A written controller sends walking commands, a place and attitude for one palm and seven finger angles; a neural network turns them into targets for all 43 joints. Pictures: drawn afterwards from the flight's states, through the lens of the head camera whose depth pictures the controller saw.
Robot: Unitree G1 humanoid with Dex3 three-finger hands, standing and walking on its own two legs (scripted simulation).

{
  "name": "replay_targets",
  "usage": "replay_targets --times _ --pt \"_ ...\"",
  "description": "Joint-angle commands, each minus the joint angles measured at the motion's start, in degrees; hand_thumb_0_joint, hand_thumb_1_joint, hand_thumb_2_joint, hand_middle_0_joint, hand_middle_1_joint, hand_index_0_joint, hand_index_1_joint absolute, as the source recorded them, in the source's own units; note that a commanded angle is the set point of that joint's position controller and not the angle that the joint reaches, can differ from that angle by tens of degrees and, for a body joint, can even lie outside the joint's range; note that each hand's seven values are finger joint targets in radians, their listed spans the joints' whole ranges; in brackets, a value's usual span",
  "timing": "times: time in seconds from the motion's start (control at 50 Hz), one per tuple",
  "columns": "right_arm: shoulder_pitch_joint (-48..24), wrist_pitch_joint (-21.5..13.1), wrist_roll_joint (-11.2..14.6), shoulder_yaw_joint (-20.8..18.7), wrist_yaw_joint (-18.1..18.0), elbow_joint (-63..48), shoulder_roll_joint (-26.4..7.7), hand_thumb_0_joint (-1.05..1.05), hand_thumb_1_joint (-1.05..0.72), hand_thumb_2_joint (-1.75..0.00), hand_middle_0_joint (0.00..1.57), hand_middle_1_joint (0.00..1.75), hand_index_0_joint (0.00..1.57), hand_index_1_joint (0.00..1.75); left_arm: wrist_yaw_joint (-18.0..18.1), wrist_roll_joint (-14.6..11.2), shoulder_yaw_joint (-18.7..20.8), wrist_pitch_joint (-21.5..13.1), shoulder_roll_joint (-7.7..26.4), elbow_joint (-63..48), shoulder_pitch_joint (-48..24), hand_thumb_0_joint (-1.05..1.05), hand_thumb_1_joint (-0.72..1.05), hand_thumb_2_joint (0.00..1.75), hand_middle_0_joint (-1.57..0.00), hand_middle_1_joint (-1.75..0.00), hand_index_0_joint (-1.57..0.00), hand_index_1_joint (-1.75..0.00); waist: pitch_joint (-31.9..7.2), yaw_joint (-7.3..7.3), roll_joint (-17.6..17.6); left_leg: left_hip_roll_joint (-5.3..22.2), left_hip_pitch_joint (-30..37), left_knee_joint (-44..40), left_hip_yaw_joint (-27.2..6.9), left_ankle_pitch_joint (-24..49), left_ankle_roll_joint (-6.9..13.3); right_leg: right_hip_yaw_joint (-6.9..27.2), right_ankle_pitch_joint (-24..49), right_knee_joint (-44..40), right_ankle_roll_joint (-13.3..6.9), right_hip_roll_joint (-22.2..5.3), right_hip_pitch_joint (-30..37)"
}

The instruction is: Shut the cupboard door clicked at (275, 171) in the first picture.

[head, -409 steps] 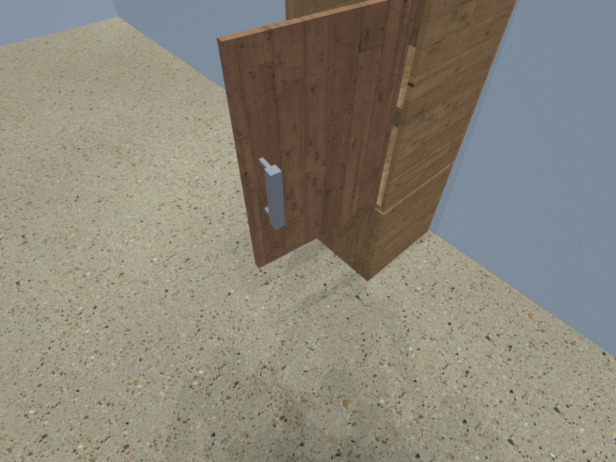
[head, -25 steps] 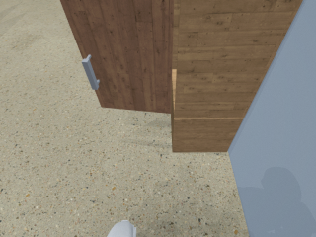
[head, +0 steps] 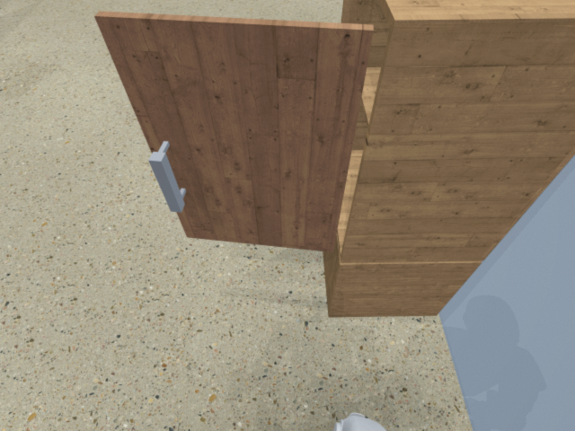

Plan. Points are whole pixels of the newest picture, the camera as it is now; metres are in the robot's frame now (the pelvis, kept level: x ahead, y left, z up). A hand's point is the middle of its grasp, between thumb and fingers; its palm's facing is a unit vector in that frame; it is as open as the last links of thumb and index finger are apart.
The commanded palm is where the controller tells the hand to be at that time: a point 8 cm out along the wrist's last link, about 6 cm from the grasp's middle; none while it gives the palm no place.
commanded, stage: take the last steps up to it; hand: left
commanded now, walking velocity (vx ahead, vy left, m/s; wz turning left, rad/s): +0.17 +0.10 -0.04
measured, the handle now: (171, 177) +0.59 +0.30 -0.07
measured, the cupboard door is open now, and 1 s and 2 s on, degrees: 82 82 82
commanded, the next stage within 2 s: come to a stop and stand still in 0.02 s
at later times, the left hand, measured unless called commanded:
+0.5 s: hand (161, 403) +0.18 +0.23 -0.19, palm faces +0.05 -0.97 -0.22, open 7.3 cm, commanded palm none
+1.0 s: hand out of the picture +0.13 +0.20 -0.17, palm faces -0.03 -0.97 -0.23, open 7.4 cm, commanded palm none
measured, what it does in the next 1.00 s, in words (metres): steps on the spot: right foot, then left foot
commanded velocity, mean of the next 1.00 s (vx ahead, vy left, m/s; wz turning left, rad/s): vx -0.11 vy -0.04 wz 0.00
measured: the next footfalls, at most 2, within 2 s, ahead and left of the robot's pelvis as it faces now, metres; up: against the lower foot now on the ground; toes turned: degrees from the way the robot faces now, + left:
right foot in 0.10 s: +0.15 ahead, -0.09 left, +0.00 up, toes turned -8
left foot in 0.50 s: +0.21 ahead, +0.16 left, +0.00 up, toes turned +2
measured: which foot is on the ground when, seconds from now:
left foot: down 0.00-0.10, up 0.12-0.48, down 0.50-0.98, up 1.00-1.00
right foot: up 0.00-0.08, down 0.10-0.50, up 0.52-0.94, down 0.96-1.00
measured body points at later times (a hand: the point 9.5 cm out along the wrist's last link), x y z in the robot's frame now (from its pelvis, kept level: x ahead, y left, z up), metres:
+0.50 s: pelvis +0.13 +0.04 -0.01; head +0.16 +0.05 +0.44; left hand +0.18 +0.28 -0.17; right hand +0.20 -0.20 -0.15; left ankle +0.17 +0.15 -0.74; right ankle +0.11 -0.09 -0.74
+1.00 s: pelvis +0.07 +0.01 -0.01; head +0.09 +0.01 +0.44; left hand +0.14 +0.26 -0.16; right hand +0.07 -0.25 -0.16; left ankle +0.17 +0.15 -0.73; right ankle +0.03 -0.12 -0.74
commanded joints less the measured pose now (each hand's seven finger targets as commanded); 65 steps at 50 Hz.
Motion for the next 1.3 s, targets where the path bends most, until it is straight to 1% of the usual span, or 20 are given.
replay_targets --times 0.0,0.06,0.08,0.1,0.2,0.34,0.42,0.44,0.46,0.5,0.54,0.6,0.7,0.82,0.9,0.94,0.96,1.04,1.16,1.28 --pt "4.3 -0.3 0.1 -0.9 0.2 -0.4 -6.3 0.00 -0.90 -0.90 0.20 0.30 0.20 0.30 0.0 0.2 -0.2 -0.9 2.4 -3.7 1.4 0.00 0.90 0.90 -0.20 -0.30 -0.20 -0.30 -0.5 0.30 5.5 15.6 -1.6 -6.1 -9.9 17.6 7.6 -0.1 2.5 -11.5 -0.5 1.7 9.3" --pt "2.8 0.1 0.9 -0.7 0.7 -0.2 -5.8 0.00 -0.90 -0.90 0.20 0.30 0.20 0.30 0.2 0.4 1.3 -1.4 7.6 -0.8 12.7 0.00 0.90 0.90 -0.20 -0.30 -0.20 -0.30 -2.7 6.10 -3.4 7.5 -13.3 10.5 -3.5 1.3 1.3 6.2 5.9 -23.5 -2.1 -1.8 29.9" --pt "5.0 0.1 1.2 -0.5 1.2 -1.3 -3.7 0.00 -0.90 -0.90 0.20 0.30 0.20 0.30 0.6 0.4 2.3 -2.0 12.9 0.0 16.4 0.00 0.90 0.90 -0.20 -0.30 -0.20 -0.30 -4.5 6.27 -16.3 0.6 -24.7 25.0 -0.1 -13.2 -2.1 27.1 4.6 -32.4 -8.5 -16.2 37.7" --pt "3.4 0.9 0.9 -0.9 0.9 -2.3 -5.3 0.00 -0.90 -0.90 0.20 0.30 0.20 0.30 1.2 -0.3 2.4 -1.8 13.4 -0.3 17.0 0.00 0.90 0.90 -0.20 -0.30 -0.20 -0.30 -3.8 6.24 -15.1 1.7 -25.2 37.1 -5.7 -21.8 -2.7 35.2 6.9 -38.7 -13.3 -22.5 32.6" --pt "3.8 3.5 1.8 -0.2 0.3 0.8 -0.9 0.00 -0.90 -0.90 0.20 0.30 0.20 0.30 2.5 -0.3 0.5 -2.1 8.3 -3.8 1.9 0.00 0.90 0.90 -0.20 -0.30 -0.20 -0.30 -5.7 -0.53 -5.0 4.8 -15.0 31.6 -10.0 -9.9 -5.5 8.1 50.0 -30.2 -9.4 -12.4 19.8" --pt "-0.9 5.5 1.7 -1.6 0.3 -1.8 -2.7 0.00 -0.90 -0.90 0.20 0.30 0.20 0.30 2.8 -0.2 1.8 0.0 10.9 -3.1 1.9 0.00 0.90 0.90 -0.20 -0.30 -0.20 -0.30 -5.2 0.42 -9.4 1.8 -16.1 25.1 -7.7 -8.4 -6.6 6.0 52.7 -26.8 -8.6 -11.0 23.4" --pt "0.9 5.0 1.5 -2.1 0.2 -1.7 -3.6 0.00 -0.90 -0.90 0.20 0.30 0.20 0.30 2.9 -0.3 2.0 1.1 11.0 -3.8 -0.1 0.00 0.90 0.90 -0.20 -0.30 -0.20 -0.30 -4.9 -1.94 -9.7 2.3 -7.8 9.1 -7.5 3.2 -5.9 4.9 38.0 -21.7 -5.5 -8.0 19.6" --pt "2.5 4.5 1.2 -2.3 0.3 -1.1 -5.4 0.00 -0.90 -0.90 0.20 0.30 0.20 0.30 2.9 -0.7 1.5 1.5 9.8 -3.9 1.1 0.00 0.90 0.90 -0.20 -0.30 -0.20 -0.30 -6.2 -2.33 -4.0 5.7 -1.3 3.1 -9.3 15.9 -4.7 3.7 26.4 -17.6 -2.8 -5.4 15.7" --pt "3.0 3.8 0.6 -2.9 0.2 -2.2 -10.6 0.00 -0.90 -0.90 0.20 0.30 0.20 0.30 2.9 -1.2 0.8 2.1 6.0 -4.5 5.4 0.00 0.90 0.90 -0.20 -0.30 -0.20 -0.30 -8.9 -1.38 12.4 19.7 4.0 1.6 -25.1 39.5 1.5 0.2 0.6 -9.6 1.5 1.4 7.2" --pt "3.6 3.9 0.4 -3.0 -1.0 -4.1 -14.0 0.00 -0.90 -0.90 0.20 0.30 0.20 0.30 3.4 -0.9 0.0 2.8 6.0 -6.5 4.1 0.00 0.90 0.90 -0.20 -0.30 -0.20 -0.30 -8.5 -3.10 9.5 28.2 -5.1 -0.4 -28.9 43.4 11.3 7.2 -22.3 14.1 1.4 6.6 7.6" --pt "-0.7 3.8 0.2 -2.6 -2.2 -5.0 -12.2 0.00 -0.90 -0.90 0.20 0.30 0.20 0.30 3.3 -0.6 1.1 3.4 7.2 -5.0 3.0 0.00 0.90 0.90 -0.20 -0.30 -0.20 -0.30 -6.3 -2.41 16.9 24.6 -6.0 -1.1 -26.1 41.0 9.4 12.0 -17.0 22.3 2.4 6.6 1.5" --pt "-3.3 3.2 0.4 -1.8 -2.9 -6.0 -10.0 0.00 -0.90 -0.90 0.20 0.30 0.20 0.30 2.1 -0.5 1.7 3.6 8.0 -4.0 4.7 0.00 0.90 0.90 -0.20 -0.30 -0.20 -0.30 -6.6 -0.83 8.0 20.8 -1.9 -0.4 -20.7 36.3 7.8 10.5 -8.9 24.3 3.7 6.1 -1.4" --pt "-1.2 2.8 0.6 -2.3 -2.5 -4.9 -10.5 0.00 -0.90 -0.90 0.20 0.30 0.20 0.30 0.9 -0.1 1.4 3.9 7.3 -5.2 3.5 0.00 0.90 0.90 -0.20 -0.30 -0.20 -0.30 -8.0 -2.30 10.0 20.4 2.4 -2.8 -19.4 25.4 7.1 8.4 -7.5 13.4 4.2 4.6 -0.4" --pt "-0.7 3.7 0.1 -3.3 -1.1 -3.9 -12.8 0.00 -0.90 -0.90 0.20 0.30 0.20 0.30 0.3 -0.4 0.1 3.6 5.2 -5.4 2.0 0.00 0.90 0.90 -0.20 -0.30 -0.20 -0.30 -6.5 -3.44 15.2 18.3 -3.6 -6.6 -20.1 3.0 5.2 3.1 -10.3 -6.8 2.2 5.2 10.2" --pt "-2.2 4.5 0.4 -3.7 -0.6 -3.5 -11.3 0.00 -0.90 -0.90 0.20 0.30 0.20 0.30 0.7 -0.6 0.5 3.2 6.6 -1.9 9.9 0.00 0.90 0.90 -0.20 -0.30 -0.20 -0.30 -4.2 0.25 10.5 12.9 -15.3 -5.8 -17.1 -10.8 0.5 0.8 0.0 -26.6 0.1 6.2 25.6" --pt "-3.1 5.1 1.2 -2.4 0.1 -5.1 -4.6 0.00 -0.90 -0.90 0.20 0.30 0.20 0.30 1.4 0.3 1.4 2.6 13.3 -2.8 9.0 0.00 0.90 0.90 -0.20 -0.30 -0.20 -0.30 -0.7 0.37 -11.9 2.7 -21.0 11.7 -7.5 -12.6 -5.2 21.8 -17.4 -43.0 -6.0 -11.1 18.6" --pt "-5.2 5.4 0.9 -2.2 0.6 -6.0 -5.3 0.00 -0.90 -0.90 0.20 0.30 0.20 0.30 1.6 0.3 0.8 2.5 13.8 -4.6 3.1 0.00 0.90 0.90 -0.20 -0.30 -0.20 -0.30 0.7 0.17 -11.2 2.7 -16.6 20.1 -9.4 -13.2 -4.4 22.6 -18.9 -44.6 -8.5 -14.3 8.5" --pt "1.5 5.1 0.9 -2.0 0.6 -1.2 -3.7 0.00 -0.90 -0.90 0.20 0.30 0.20 0.30 1.8 -0.2 -0.5 0.9 8.2 -4.1 -2.6 0.00 0.90 0.90 -0.20 -0.30 -0.20 -0.30 4.4 -3.30 -10.1 3.4 -12.4 24.9 -9.2 -6.2 -3.9 11.1 1.0 -37.8 -7.0 -6.5 7.6" --pt "4.2 2.4 0.8 -0.5 -0.9 2.2 -4.9 0.00 -0.90 -0.90 0.20 0.30 0.20 0.30 2.0 -1.7 -1.6 0.2 4.4 0.7 5.4 0.00 0.90 0.90 -0.20 -0.30 -0.20 -0.30 -1.9 -0.70 3.7 9.9 -1.5 0.8 -16.7 15.9 -1.4 8.2 8.7 -27.7 -0.9 0.6 15.2" --pt "2.9 2.3 1.1 0.0 -1.5 4.5 -3.4 0.00 -0.90 -0.90 0.20 0.30 0.20 0.30 1.9 -1.4 -1.6 0.4 4.9 3.5 4.9 0.00 0.90 0.90 -0.20 -0.30 -0.20 -0.30 -2.2 -0.59 3.4 7.7 -4.0 -0.5 -13.7 9.9 -2.6 8.2 10.1 -30.4 -0.8 0.3 21.0"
